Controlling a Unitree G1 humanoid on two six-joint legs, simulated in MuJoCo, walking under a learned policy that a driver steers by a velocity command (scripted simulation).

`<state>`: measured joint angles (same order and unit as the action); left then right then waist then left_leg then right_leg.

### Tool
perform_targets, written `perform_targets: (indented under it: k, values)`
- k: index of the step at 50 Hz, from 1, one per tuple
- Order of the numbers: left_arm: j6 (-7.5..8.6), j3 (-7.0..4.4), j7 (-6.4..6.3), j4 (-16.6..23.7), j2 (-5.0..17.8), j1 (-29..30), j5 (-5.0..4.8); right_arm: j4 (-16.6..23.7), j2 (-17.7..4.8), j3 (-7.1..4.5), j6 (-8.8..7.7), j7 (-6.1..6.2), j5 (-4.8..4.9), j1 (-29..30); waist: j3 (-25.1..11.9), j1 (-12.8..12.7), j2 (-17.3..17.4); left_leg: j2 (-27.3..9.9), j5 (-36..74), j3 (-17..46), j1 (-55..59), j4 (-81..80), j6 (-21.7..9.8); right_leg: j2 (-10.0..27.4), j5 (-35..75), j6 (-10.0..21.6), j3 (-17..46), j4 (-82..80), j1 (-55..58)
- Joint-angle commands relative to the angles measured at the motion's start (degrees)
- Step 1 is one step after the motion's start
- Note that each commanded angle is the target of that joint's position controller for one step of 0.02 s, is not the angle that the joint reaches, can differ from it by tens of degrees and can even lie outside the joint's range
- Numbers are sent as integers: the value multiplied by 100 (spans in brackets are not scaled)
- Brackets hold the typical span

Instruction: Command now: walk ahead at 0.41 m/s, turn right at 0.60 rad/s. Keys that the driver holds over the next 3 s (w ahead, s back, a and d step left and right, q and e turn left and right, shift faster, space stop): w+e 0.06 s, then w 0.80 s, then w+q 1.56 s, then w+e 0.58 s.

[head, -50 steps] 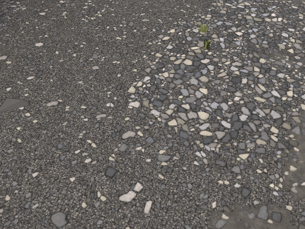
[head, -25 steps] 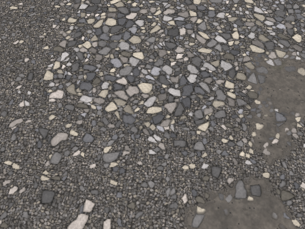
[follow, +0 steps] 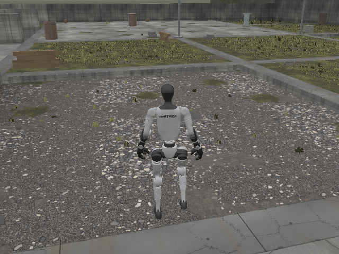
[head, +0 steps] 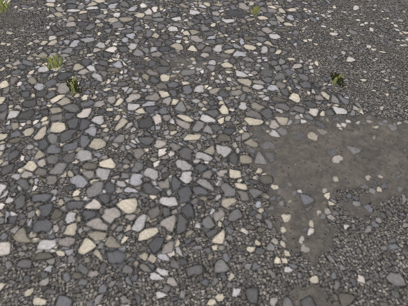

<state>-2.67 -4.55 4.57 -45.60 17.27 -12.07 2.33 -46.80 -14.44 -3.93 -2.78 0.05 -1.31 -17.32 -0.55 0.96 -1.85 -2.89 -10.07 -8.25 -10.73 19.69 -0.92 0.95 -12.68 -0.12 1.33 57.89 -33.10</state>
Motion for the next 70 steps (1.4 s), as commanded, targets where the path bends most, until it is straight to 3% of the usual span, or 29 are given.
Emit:
perform_targets:
  k: [1,7,9,10,11,12,13,15,17,20,29,32,34,35,36,37,38,39,42,47,55,59,60,61,62,63,64,67,70]
  values:
    - [70,-2,43,468,227,546,-11,203,-909,-241,-135,-5,8,-87,152,130,919,-1504,-1292,996,385,-1226,-721,191,111,-33,-113,-674,-356]
    - [201,92,29,581,162,891,2,-59,-1072,-281,-88,-67,-65,-355,293,298,1126,-1552,-1080,530,170,-856,-681,0,-665,305,-664,-2178,838]
    - [324,114,-53,291,76,133,46,-133,-1057,-265,1,-111,7,-233,180,-133,847,-1427,-546,215,-263,-75,-581,-288,-310,503,-837,-3039,2070]
    - [409,30,-130,-54,245,-676,64,-150,-778,-165,12,-132,-30,-271,-240,-452,264,-1106,-86,-194,-727,1060,-429,-321,-407,578,-564,-3278,3263]
    - [490,-96,-253,-147,812,-1432,131,124,-262,1,5,-197,-48,-86,-643,-837,-1212,-562,-996,-658,-1971,3130,-115,1198,-1910,862,1631,-4161,4274]
    - [484,-234,-312,-174,1532,-1568,-72,374,-378,-41,-4,-224,-76,168,-388,-790,-1834,203,-2252,-68,-3530,4257,-37,2170,-1713,1430,3757,-4927,4463]
    - [482,-153,-353,-183,1226,-1347,-88,288,-741,-122,27,-224,-104,366,-48,-713,-757,-215,-1925,573,-3735,4744,-156,2032,-854,1452,2960,-4563,4267]
    - [522,33,-382,-112,602,-696,-78,46,-669,-116,-43,-293,21,191,207,-273,-372,-469,-982,753,-3183,4307,-216,1348,695,1101,1634,-4489,3571]
    - [595,120,-430,-105,363,-447,-136,-169,-614,-104,43,-302,-99,-65,117,-56,-481,-422,-513,675,-2778,4155,-109,1006,1817,973,1020,-4587,3425]
    - [681,113,-443,-328,387,-777,-229,-153,-485,-79,138,-295,-88,168,149,-22,-302,-319,-139,612,-2921,4027,25,954,2730,1096,686,-4637,3487]
    - [756,166,-498,-927,366,-1418,-155,347,-254,127,66,-273,-33,1837,782,-326,-228,24,881,304,-2536,1730,-199,1009,3341,1101,283,-4951,3588]
    - [774,162,-551,-1027,482,-1257,-125,231,-379,87,15,-195,-19,1386,540,-21,-217,348,451,210,-1672,1403,-522,1075,4950,967,140,-4345,3897]
    - [726,124,-552,-1056,607,-1101,-69,-267,-588,-26,-48,-86,-17,-58,-232,610,-126,681,238,152,-79,998,-729,871,5681,803,-48,-2544,3816]
    - [730,169,-532,-988,503,-1147,-112,-514,-875,-115,-89,-4,-118,-992,-817,946,175,-20,-67,902,1348,822,-960,633,4233,734,-180,-1024,2871]
    - [740,299,-448,-878,-169,-1842,-301,-539,-1550,-276,-96,28,-241,-1402,-1561,583,1418,-1810,-708,3761,2926,504,-1766,-398,202,486,-428,1402,894]
    - [741,189,-447,-926,244,-1646,-180,-545,-1357,-238,-43,-50,21,-974,-1547,524,1070,-1990,-1101,5146,2626,-421,-1933,-699,-1626,606,323,2059,131]
    - [737,144,-441,-778,355,-1147,-150,-425,-1067,-172,-35,-57,107,-222,-492,226,734,-1819,-1673,4144,1707,-518,-1746,-213,-1127,671,382,2050,-242]
    - [762,163,-408,-722,316,-855,-129,-365,-645,-65,-66,-94,97,178,20,145,377,-1587,-1411,3485,880,-749,-1585,29,-710,687,316,1691,-146]
    - [591,224,-349,-821,-19,-1001,-20,-559,-296,68,-194,-65,65,263,322,-266,512,-996,-210,2217,-242,-1128,-1206,362,-353,498,186,952,616]
    - [506,252,-309,-449,-46,-35,-4,-823,-558,5,-280,-71,128,-257,590,-183,395,-711,412,1744,-204,-1453,-1327,596,479,77,-144,-360,-30]
    - [578,297,-339,82,-23,1370,-124,-913,-688,-71,-194,-33,61,-807,457,294,613,-616,1496,1824,558,-748,-1132,221,1118,-182,-275,-2366,256]
    - [733,164,-421,-45,293,424,-117,-735,-898,-168,-156,23,38,-403,89,-270,599,-640,2031,2125,515,355,-874,-7,357,49,-208,-3152,1711]
    - [832,61,-487,-275,544,-391,-27,-693,-736,-133,-173,2,67,-407,-403,-580,184,-234,1878,1846,135,1514,-737,235,296,222,41,-3441,2864]
    - [880,-72,-574,-272,1091,-1245,129,-410,-294,-27,-197,-18,213,-445,-1338,-838,-666,334,430,1317,-981,3305,-521,1740,-862,579,1665,-3732,4353]
    - [767,-171,-555,-299,1441,-1157,101,-263,-113,-2,-168,-8,261,-884,-1556,-520,-1776,887,-2236,939,-2452,4387,-472,2596,-1279,1038,3690,-4442,4872]
    - [698,-51,-538,-185,814,-704,49,-466,-548,-89,-63,28,126,-789,-920,-351,-762,381,-1862,1221,-2711,4960,-553,2367,-1861,1017,3304,-4430,4240]
    - [706,59,-518,-91,366,-296,-6,-462,-541,-106,-51,-36,89,-500,-316,-276,-215,167,-1289,1255,-2676,4915,-540,2057,-1516,892,2429,-4504,3547]
    - [799,141,-548,-187,75,-181,-65,-391,-313,-93,99,-188,-39,-251,110,-71,-447,-151,-647,1130,-2392,4626,-330,1485,216,628,831,-4766,2764]
    - [931,108,-526,-334,124,-475,-139,-195,-231,-70,225,-270,-41,123,115,-30,-356,-199,-234,1032,-2678,4641,-214,1458,1276,699,188,-4837,2837]
